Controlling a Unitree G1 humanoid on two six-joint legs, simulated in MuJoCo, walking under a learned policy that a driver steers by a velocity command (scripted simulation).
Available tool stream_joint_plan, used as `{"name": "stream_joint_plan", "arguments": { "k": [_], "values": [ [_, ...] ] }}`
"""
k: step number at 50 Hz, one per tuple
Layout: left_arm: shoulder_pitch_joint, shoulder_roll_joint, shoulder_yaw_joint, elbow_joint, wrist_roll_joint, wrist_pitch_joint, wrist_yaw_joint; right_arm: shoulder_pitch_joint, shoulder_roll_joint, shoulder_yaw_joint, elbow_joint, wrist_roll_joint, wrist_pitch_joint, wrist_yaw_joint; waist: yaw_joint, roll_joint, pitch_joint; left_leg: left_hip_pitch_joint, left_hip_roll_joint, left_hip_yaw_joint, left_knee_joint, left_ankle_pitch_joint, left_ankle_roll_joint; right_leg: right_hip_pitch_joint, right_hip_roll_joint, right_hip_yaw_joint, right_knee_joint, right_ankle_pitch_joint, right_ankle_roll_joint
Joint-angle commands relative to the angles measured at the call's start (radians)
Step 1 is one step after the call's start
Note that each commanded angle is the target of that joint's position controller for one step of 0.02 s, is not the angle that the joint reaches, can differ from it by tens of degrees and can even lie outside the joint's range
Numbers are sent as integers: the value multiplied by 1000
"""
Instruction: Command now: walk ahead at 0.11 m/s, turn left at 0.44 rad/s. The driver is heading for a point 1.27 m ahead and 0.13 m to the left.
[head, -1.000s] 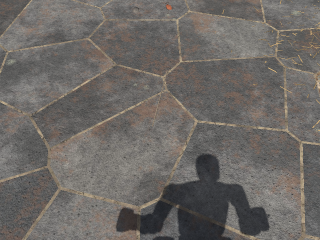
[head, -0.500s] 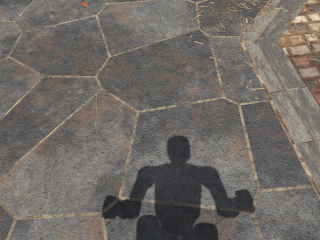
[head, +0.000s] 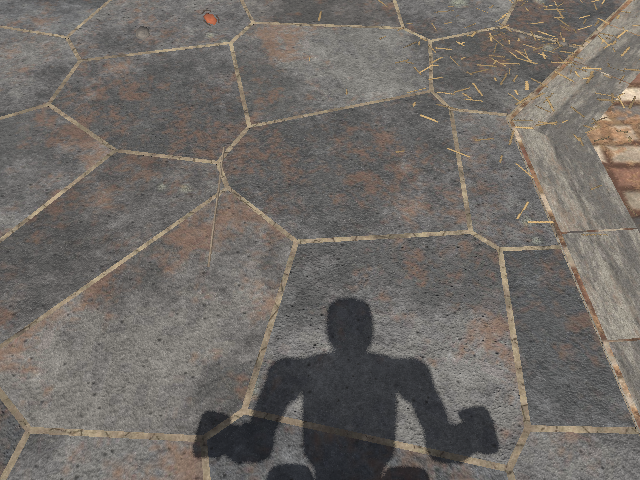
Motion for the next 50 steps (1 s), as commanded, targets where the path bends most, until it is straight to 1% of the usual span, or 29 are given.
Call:
{"name": "stream_joint_plan", "arguments": {
  "k": [1, 2, 4, 7, 10, 13, 15, 16, 17, 18, 19, 20, 21, 23, 26, 29, 34, 36, 38, 39, 40, 41, 42, 43, 44, 45, 46, 47, 50],
  "values": [
    [76, 149, 40, -63, 1, -33, 4, -65, -121, -35, -122, 5, -4, 3, 58, -153, -70, -330, 42, 35, 403, -231, 4, 203, -474, 536, -320, -2, -284],
    [61, 144, 37, -64, -6, -47, 7, -72, -119, -38, -125, 13, -3, 9, 43, -91, -39, -380, 75, 11, 448, -180, 11, 201, -460, 506, -339, -129, -265],
    [41, 155, 40, -58, -23, -62, 12, -102, -90, -26, -131, 11, -6, 19, 52, -103, 12, -428, 105, 27, 374, -81, 6, 225, -394, 385, -379, -176, -199],
    [66, 170, 45, -48, -19, -68, 5, -125, -56, -7, -150, 10, -21, 43, 77, -111, -12, -308, 103, 106, 227, -4, -2, 212, -324, 193, -390, -37, -155],
    [78, 207, 57, -32, -31, -75, -15, -130, -43, 5, -164, 13, -30, 58, 78, -126, -19, -149, 80, 170, 56, 2, 12, 152, -307, 77, -375, 22, -138],
    [69, 225, 61, -19, -51, -72, -34, -57, -71, -7, -149, 13, -24, 59, 24, -124, -29, 22, 32, 232, -98, 83, 49, 92, -326, 25, -292, 7, -106],
    [80, 167, 40, -15, -39, -80, -36, 137, -148, -54, -93, 17, -16, 45, -73, -61, -109, 330, -30, 232, -149, 74, 107, -46, -265, -92, 1, 186, -40],
    [44, 94, 14, -56, -3, -87, -35, 297, -252, -86, -72, 20, -14, 28, -135, 162, -153, 525, 181, -117, -254, 44, 198, -289, -174, -167, 410, -30, 46],
    [-9, 67, 3, -138, -6, -114, -31, 283, -331, -86, -110, 10, -39, 36, -109, 291, -207, 621, 370, -695, -462, -240, 394, -623, -13, 10, 665, -292, 85],
    [-50, 158, 23, -136, -47, -134, -39, 251, -233, -61, -113, 6, -63, 45, -127, 142, -146, 585, 387, -649, -506, -295, 394, -707, -85, 116, 747, -225, 65],
    [-45, 174, 26, -132, -57, -146, -46, 216, -178, -41, -110, 1, -75, 47, -90, 134, -81, 510, 354, -535, -493, -231, 363, -700, -119, 115, 709, -124, 39],
    [-18, 168, 26, -106, -37, -149, -45, 165, -143, -30, -118, -1, -80, 47, -52, 62, -37, 423, 303, -421, -477, -107, 326, -643, -153, 113, 643, -39, 38],
    [-10, 167, 29, -94, -9, -149, -43, 113, -129, -24, -123, -6, -79, 43, -22, 57, -15, 344, 256, -332, -477, 25, 301, -576, -168, 116, 556, 23, 47],
    [18, 146, 25, -65, 2, -138, -51, 69, -124, -17, -125, -21, -82, 29, 12, 73, -26, 274, 208, -215, -499, 238, 284, -483, -156, 84, 491, 125, 75],
    [-25, 96, 3, -50, -7, -122, -53, 98, -130, -17, -84, -15, -90, 15, -8, 46, -26, 262, 173, -66, -505, 443, 252, -446, -147, 54, 322, 278, 106],
    [-136, 57, -19, -69, -25, -122, -63, 151, -142, -17, -39, -11, -93, 9, -59, 61, 5, 246, 153, 18, -529, 429, 213, -384, -122, 24, 121, 434, 94],
    [-240, 62, -26, -106, -40, -130, -94, 209, -156, -25, 28, -7, -94, 12, -89, 42, 70, 371, 227, 49, -542, 408, 209, -414, -102, 32, -28, 441, 26],
    [-237, 70, -23, -114, -37, -133, -106, 207, -163, -30, 41, -6, -84, 6, -75, 42, 54, 448, 247, 78, -485, 573, 192, -406, -78, 27, -50, 363, -9],
    [-160, 103, -6, -101, -31, -128, -104, 196, -184, -35, 38, -13, -71, -5, -30, 80, -34, 505, 238, 112, -344, 971, 166, -282, -12, -22, -30, 265, -46],
    [-56, 136, 14, -78, -30, -123, -98, 188, -189, -34, 33, -19, -60, -10, 25, 88, -113, 510, 217, 140, -189, 1150, 149, -149, 31, -53, -27, 234, -72],
    [81, 173, 35, -55, -33, -117, -86, 175, -185, -29, 23, -22, -54, -17, 103, 68, -194, 391, 188, 177, 25, 1145, 113, 85, 24, -25, -46, 286, -109],
    [229, 277, 64, -48, -22, -107, -70, 251, -121, -6, -19, -40, -69, -15, 107, -104, -352, 4, 103, 194, 418, 767, 44, 524, -222, 362, 0, 283, -256],
    [254, 242, 57, -36, -47, -108, -72, 295, -59, 21, -6, -41, -95, 0, 86, -257, -487, -253, -95, 78, 711, -160, -11, 726, -394, 837, -167, 125, -400],
    [233, 186, 41, -37, -47, -104, -65, 188, -139, 4, -37, 0, -124, 19, 125, -157, -403, -376, -33, -33, 767, -140, 9, 685, -364, 800, -232, -20, -342],
    [184, 171, 37, -49, -40, -100, -58, 90, -144, 8, -74, 25, -143, 27, 117, -95, -268, -409, 19, -22, 718, -77, 27, 546, -332, 668, -256, -32, -296],
    [124, 156, 31, -58, -33, -99, -54, 40, -132, 12, -90, 9, -155, 26, 75, -5, -144, -396, 54, 0, 609, -28, 34, 364, -294, 579, -287, 61, -272],
    [82, 130, 22, -69, -25, -102, -50, 33, -136, 4, -89, -17, -153, 20, 37, 8, -96, -337, 85, 6, 521, 8, 31, 246, -255, 507, -309, 166, -256],
    [56, 127, 20, -84, -16, -99, -45, 53, -130, 4, -88, -25, -145, 20, 6, -26, -71, -287, 92, 12, 493, 21, 20, 159, -231, 480, -334, 232, -262],
    [42, 139, 24, -78, -25, -100, -31, 89, -93, 16, -80, -37, -121, 15, -29, -59, -45, -234, 104, 53, 348, 44, -30, 5, -197, 381, -364, 362, -273]
  ]
}}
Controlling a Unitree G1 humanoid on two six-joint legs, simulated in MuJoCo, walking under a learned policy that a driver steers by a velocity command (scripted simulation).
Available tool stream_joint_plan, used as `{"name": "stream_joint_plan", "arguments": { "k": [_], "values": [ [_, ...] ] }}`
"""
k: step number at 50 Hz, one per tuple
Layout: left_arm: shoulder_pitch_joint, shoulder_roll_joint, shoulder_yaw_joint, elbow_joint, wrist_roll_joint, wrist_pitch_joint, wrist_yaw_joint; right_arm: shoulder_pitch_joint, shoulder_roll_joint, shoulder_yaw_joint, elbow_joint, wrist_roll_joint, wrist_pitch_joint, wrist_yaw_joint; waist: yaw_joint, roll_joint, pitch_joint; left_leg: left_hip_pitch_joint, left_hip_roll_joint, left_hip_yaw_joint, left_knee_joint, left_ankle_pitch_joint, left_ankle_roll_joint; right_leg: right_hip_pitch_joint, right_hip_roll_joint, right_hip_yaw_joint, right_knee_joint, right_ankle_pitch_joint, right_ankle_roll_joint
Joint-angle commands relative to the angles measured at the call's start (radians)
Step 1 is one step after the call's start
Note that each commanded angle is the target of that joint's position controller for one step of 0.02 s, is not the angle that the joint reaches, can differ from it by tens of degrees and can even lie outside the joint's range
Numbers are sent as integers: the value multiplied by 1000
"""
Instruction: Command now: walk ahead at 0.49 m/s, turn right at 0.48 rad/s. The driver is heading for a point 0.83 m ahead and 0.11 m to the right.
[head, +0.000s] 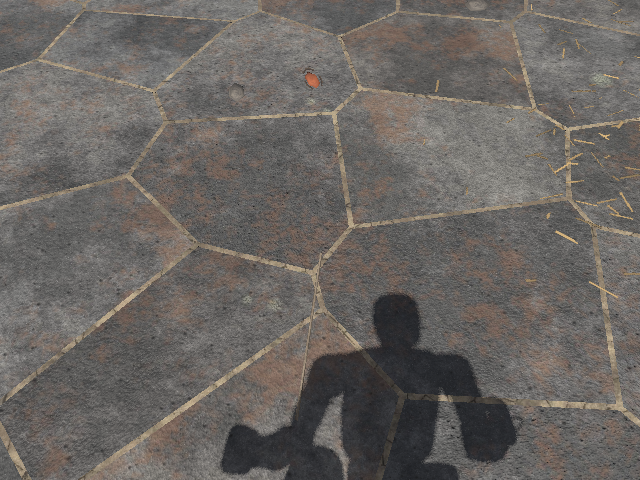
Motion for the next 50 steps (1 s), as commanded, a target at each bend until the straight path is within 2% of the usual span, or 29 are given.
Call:
{"name": "stream_joint_plan", "arguments": {
  "k": [1, 4, 7, 10, 12, 13, 14, 15, 16, 17, 18, 20, 22, 25, 30, 34, 36, 37, 38, 39, 40, 41, 42, 43, 44, 45, 46, 48, 50],
  "values": [
    [-54, 151, 40, -77, -4, -17, 19, 26, -87, -23, -67, -14, 1, -8, -43, -66, -36, -38, 29, 18, -147, 75, -46, -32, -257, 263, -194, 199, -210],
    [-19, 170, 47, -58, -16, -8, 30, -104, -51, -8, -92, -12, -5, -5, 12, -79, -29, 60, -17, 37, -403, 330, -62, -103, -187, 193, -169, 117, -144],
    [50, 177, 51, -34, -24, 7, 35, -177, -71, -18, -107, 13, -14, 2, 47, -100, -50, 117, -56, 14, -538, 419, -65, -46, -206, 256, -120, 20, -111],
    [58, 165, 51, -30, -23, 17, 38, -158, -114, -43, -105, 22, -22, 6, 21, -131, -64, 152, -52, -22, -603, 327, -28, 57, -247, 356, -20, -38, -75],
    [48, 129, 41, -36, -15, 21, 34, -44, -138, -66, -80, 20, -28, 2, -47, -138, -101, 320, -43, -2, -656, 268, 23, 44, -213, 354, 104, -19, -32],
    [55, 63, 18, -51, -4, 16, 27, 74, -182, -82, -74, 3, -32, -6, -103, -62, -209, 523, 89, -119, -658, 196, 86, -28, -156, 290, 337, -86, 4],
    [171, -9, -5, -81, -21, 6, 25, 168, -270, -105, -50, -18, -18, -7, -72, 235, -347, 841, 321, -539, -739, -26, 238, -337, -17, 134, 677, -399, 74],
    [180, 72, 5, -79, -37, 4, 28, 190, -218, -100, -37, 1, -10, 3, -79, 270, -326, 842, 376, -760, -815, -274, 268, -502, -83, 126, 859, -440, 91],
    [97, 142, 25, -78, -36, 10, 31, 147, -152, -83, -48, 7, -7, 1, -104, 150, -201, 743, 331, -628, -833, -288, 229, -542, -123, 130, 925, -342, 99],
    [31, 148, 30, -90, -23, 16, 33, 104, -126, -74, -50, 2, -2, -1, -100, 79, -128, 641, 287, -473, -830, -144, 200, -526, -154, 96, 924, -266, 106],
    [-7, 138, 31, -103, -12, 17, 31, 71, -101, -65, -42, -3, 1, -2, -87, 61, -74, 556, 242, -359, -845, -6, 192, -507, -179, 93, 882, -213, 110],
    [-10, 107, 32, -111, -20, 27, 21, 44, -79, -60, -26, -7, -3, -6, -57, 106, -39, 461, 191, -212, -893, 123, 180, -438, -217, 76, 822, -163, 113],
    [-22, 72, 26, -117, -20, 39, 17, 46, -83, -65, -5, 2, -11, -5, -50, 98, -26, 438, 188, -130, -928, 200, 195, -434, -226, 56, 772, -144, 120],
    [-81, 48, 17, -138, -10, 43, 13, 57, -118, -79, 29, 3, -12, -6, -55, 59, -13, 467, 210, -45, -954, 309, 218, -477, -237, 54, 649, -69, 133],
    [-209, 26, 4, -161, -13, 28, -17, 66, -156, -89, 71, 12, 4, -12, -94, 35, 12, 499, 189, 122, -958, 387, 185, -416, -225, -14, 383, 139, 115],
    [-292, 37, 6, -199, -18, 26, -38, 102, -188, -100, 108, 32, 22, -12, -104, 34, 39, 585, 218, 186, -922, 480, 160, -384, -203, -66, 268, 86, 69],
    [-266, 66, 22, -206, -12, 31, -41, 96, -217, -109, 112, 41, 34, -16, -68, 58, 1, 624, 220, 228, -813, 784, 140, -292, -151, -116, 242, -11, 27],
    [-202, 94, 37, -195, -9, 36, -39, 93, -232, -114, 112, 46, 41, -19, -24, 71, -47, 627, 213, 249, -700, 949, 129, -194, -112, -143, 234, -53, 2],
    [-64, 125, 60, -160, -8, 38, -32, 97, -222, -108, 118, 51, 45, -21, 58, 48, -124, 556, 192, 272, -524, 1001, 111, 28, -73, -146, 167, -3, -36],
    [110, 173, 87, -114, -11, 45, -12, 117, -180, -87, 116, 36, 40, -22, 138, -8, -210, 344, 159, 272, -284, 798, 80, 339, -115, -42, 149, 39, -76],
    [123, 283, 94, -104, -13, 39, 4, 215, -28, -35, 72, -11, 24, -6, 33, -288, -301, -90, -3, 245, 92, -165, 18, 680, -417, 474, 108, -29, -225],
    [165, 228, 76, -129, -8, 26, 2, 175, -102, -41, 83, 27, -3, 5, 99, -207, -478, -171, -55, 20, 261, -272, 18, 704, -537, 774, -51, -183, -311],
    [123, 175, 59, -110, 1, 12, -3, 57, -168, -63, 56, 71, -12, 10, 118, -132, -318, -252, -7, 0, 277, -186, 31, 597, -500, 599, -73, -134, -251],
    [66, 152, 50, -99, -1, 4, -3, 17, -155, -56, 44, 70, -17, 7, 82, -101, -207, -240, 40, 12, 204, -96, 43, 445, -456, 444, -80, -61, -207],
    [3, 115, 38, -94, 3, -2, -3, 6, -145, -57, 57, 47, -14, 1, 42, -67, -143, -191, 76, 12, 135, -30, 40, 314, -414, 342, -96, 21, -173],
    [-37, 84, 28, -95, 14, -10, -4, 36, -146, -62, 70, 39, -1, 2, 4, -87, -114, -124, 97, -2, 95, 19, 36, 223, -384, 268, -127, 101, -157],
    [-54, 76, 26, -91, 19, -19, -4, 74, -133, -62, 86, 40, 14, 4, -20, -98, -108, -71, 102, -8, 81, 52, 30, 168, -374, 222, -164, 120, -153],
    [-59, 82, 30, -64, 18, -42, -4, 98, -94, -56, 102, 41, 40, 1, -40, -76, -78, -56, 95, -16, 40, 93, 11, 109, -371, 133, -217, 190, -154],
    [-50, 91, 35, -37, 26, -52, 3, 53, -78, -55, 90, 39, 51, -4, -32, -63, -32, -111, 83, -39, -35, 182, -6, 99, -356, 46, -247, 229, -136]
  ]
}}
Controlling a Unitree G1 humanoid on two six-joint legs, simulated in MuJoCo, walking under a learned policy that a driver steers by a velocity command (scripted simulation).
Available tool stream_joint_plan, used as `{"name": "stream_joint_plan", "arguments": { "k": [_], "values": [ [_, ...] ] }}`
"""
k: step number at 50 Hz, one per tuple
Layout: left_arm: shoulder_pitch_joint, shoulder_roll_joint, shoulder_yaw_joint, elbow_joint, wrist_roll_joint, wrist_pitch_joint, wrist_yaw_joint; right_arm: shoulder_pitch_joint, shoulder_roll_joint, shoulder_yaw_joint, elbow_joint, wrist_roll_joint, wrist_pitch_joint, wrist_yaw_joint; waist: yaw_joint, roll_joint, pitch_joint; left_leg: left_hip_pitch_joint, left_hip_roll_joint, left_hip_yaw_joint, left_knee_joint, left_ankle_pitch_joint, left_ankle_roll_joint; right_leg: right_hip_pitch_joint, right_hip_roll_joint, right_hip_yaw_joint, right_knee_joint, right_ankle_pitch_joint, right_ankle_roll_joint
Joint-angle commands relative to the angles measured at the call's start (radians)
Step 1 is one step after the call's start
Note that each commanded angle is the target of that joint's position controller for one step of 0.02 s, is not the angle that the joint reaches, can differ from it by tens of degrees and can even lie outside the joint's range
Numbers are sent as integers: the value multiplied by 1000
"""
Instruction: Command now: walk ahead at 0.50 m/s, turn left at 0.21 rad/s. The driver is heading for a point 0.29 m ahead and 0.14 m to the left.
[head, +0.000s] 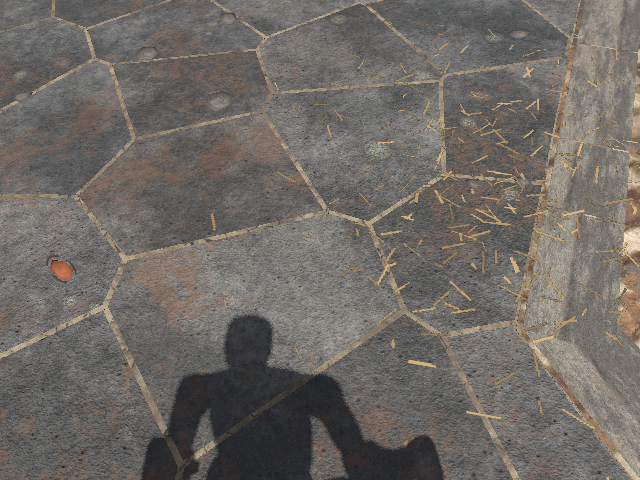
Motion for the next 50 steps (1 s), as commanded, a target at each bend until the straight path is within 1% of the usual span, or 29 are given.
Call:
{"name": "stream_joint_plan", "arguments": {
  "k": [1, 5, 8, 10, 12, 13, 14, 15, 16, 17, 18, 19, 20, 21, 22, 23, 25, 28, 30, 32, 33, 34, 35, 36, 37, 38, 40, 42, 50],
  "values": [
    [-36, 130, 37, -38, 9, -37, 13, 27, -59, -20, -42, -3, 9, -6, -17, -83, -18, -65, 18, -70, -85, 154, -20, 26, -283, 133, -219, 290, -142],
    [-27, 144, 37, -13, 3, -35, 25, -70, -27, -9, -66, -7, -3, 15, 22, -85, 14, -34, -10, -10, -339, 379, -9, 53, -253, 9, -245, 278, -90],
    [33, 164, 44, 26, -6, -22, 31, -160, -6, 2, -107, -7, -6, 34, 65, -68, 52, -78, -17, 20, -447, 382, 15, 159, -295, -20, -235, 306, -83],
    [57, 167, 44, 49, -14, 0, 36, -206, 2, 6, -140, -20, -10, 49, 71, -60, 70, -86, -43, 52, -515, 316, 34, 216, -309, -33, -163, 484, -78],
    [56, 187, 46, 59, -21, 21, 46, -184, -11, -1, -156, -29, -16, 62, 40, -99, 22, -14, -92, 90, -542, 231, 61, 263, -320, -33, -57, 743, -61],
    [45, 202, 49, 59, -24, 27, 53, -131, -35, -12, -148, -32, -17, 65, 8, -127, -26, 59, -125, 108, -546, 194, 76, 282, -316, -30, 18, 873, -46],
    [25, 210, 50, 57, -25, 34, 58, -30, -72, -31, -124, -34, -18, 62, -50, -133, -91, 183, -158, 117, -577, 201, 97, 279, -295, -38, 146, 928, -23],
    [14, 203, 45, 56, -26, 35, 61, 74, -113, -50, -100, -34, -20, 49, -117, -104, -153, 372, -164, 101, -666, 378, 125, 205, -251, -69, 326, 856, 20],
    [65, 142, 21, 29, 9, 21, 58, 166, -204, -66, -87, -53, -11, 29, -119, 56, -299, 726, 34, -116, -556, 877, 207, -55, -180, -73, 636, 394, 71],
    [235, 49, -18, 52, 11, 9, 29, 133, -212, -50, -94, -62, -9, 23, -24, 202, -496, 1027, 319, -519, -547, 1132, 437, -358, -22, 53, 977, -538, 128],
    [164, 170, 12, 100, -24, 6, 18, 171, -134, -38, -107, -51, 4, 25, -124, 21, -578, 982, 275, -468, -584, 1037, 419, -341, -53, 224, 1023, -531, 120],
    [45, 176, 16, 51, -53, 11, 18, 84, -119, -30, -107, -40, 8, 26, -106, 27, -401, 855, 229, -328, -630, 922, 368, -420, -100, 193, 983, -474, 114],
    [-9, 153, 10, 41, -40, 19, 30, 8, -79, -18, -104, -27, 10, 25, -73, -35, -258, 689, 174, -256, -681, 802, 321, -441, -134, 159, 892, -412, 119],
    [-17, 147, 14, 49, -26, 36, 43, -46, -49, -8, -105, -28, 12, 23, -37, -38, -182, 540, 142, -202, -730, 713, 296, -389, -159, 154, 817, -357, 129],
    [24, 134, 14, 63, -22, 57, 51, -77, -48, -8, -102, -41, 12, 24, 4, -1, -159, 404, 113, -157, -776, 656, 283, -277, -168, 148, 766, -306, 140],
    [65, 113, 11, 79, -18, 72, 57, -110, -55, -12, -101, -51, 11, 27, 28, 25, -151, 323, 93, -123, -806, 628, 283, -208, -157, 129, 711, -273, 153],
    [93, 88, 5, 93, -10, 84, 71, -145, -56, -14, -92, -60, 7, 25, 44, 53, -162, 270, 77, -73, -820, 629, 285, -144, -153, 118, 583, -237, 170],
    [42, 94, 5, 92, -6, 90, 77, -139, -60, -15, -61, -56, 15, 11, 15, 63, -192, 287, 74, -66, -836, 417, 262, -97, -159, 123, 431, -99, 164],
    [4, 104, 10, 90, -8, 94, 76, -142, -56, -11, -43, -55, 27, 5, 2, 67, -166, 269, 69, -85, -854, 175, 242, -72, -154, 121, 360, -59, 155],
    [-7, 94, 10, 94, 0, 90, 72, -163, -38, -1, -30, -48, 36, 3, 17, 59, -126, 234, 44, -92, -843, -54, 201, -11, -136, 101, 228, 2, 135],
    [-12, 91, 9, 97, 11, 85, 70, -154, -15, 8, -19, -45, 37, 4, 22, 44, -103, 220, 16, -88, -827, -136, 163, 25, -133, 100, 150, 39, 122],
    [-20, 109, 10, 89, 21, 80, 70, -117, 9, 17, 1, -50, 35, 5, 13, 7, -81, 208, -16, -80, -796, -183, 114, 50, -178, 155, 84, 109, 103],
    [-42, 177, 21, 76, 15, 76, 75, -67, 5, 15, 10, -59, 32, 7, -39, -100, -56, 206, -82, -34, -730, -193, 71, 26, -242, 216, 65, 167, 71],
    [-75, 174, 25, 99, 5, 75, 72, -40, 24, 16, 16, -56, 36, 3, -75, -219, -56, 312, -127, 33, -713, -107, 44, -106, -225, 217, 38, -62, 42],
    [-91, 119, 14, 96, 4, 69, 64, -77, -6, 12, 23, -57, 42, -3, -47, -190, -35, 378, -122, 35, -688, -43, 34, -170, -193, 203, 10, -162, 54],
    [-91, 97, 7, 104, 9, 62, 61, -94, -17, 6, 25, -50, 48, -9, -40, -169, -35, 398, -114, 31, -679, -5, 40, -177, -180, 187, 8, -153, 74],
    [-85, 99, 6, 120, 3, 47, 58, -88, -18, 4, 43, -50, 58, -16, -32, -140, -43, 392, -101, 16, -683, 56, 50, -122, -161, 165, 40, -28, 92],
    [-58, 100, 6, 143, -4, 41, 61, -91, -15, 3, 59, -45, 55, -16, -18, -108, -71, 395, -94, 12, -681, 123, 52, -62, -154, 152, 74, 80, 90],
    [-74, 94, 3, 201, -9, 55, 66, -87, -16, -3, 136, -33, 61, -24, -9, -53, -88, 435, -90, 18, -671, 252, 38, 5, -136, 131, 97, 221, 72]
  ]
}}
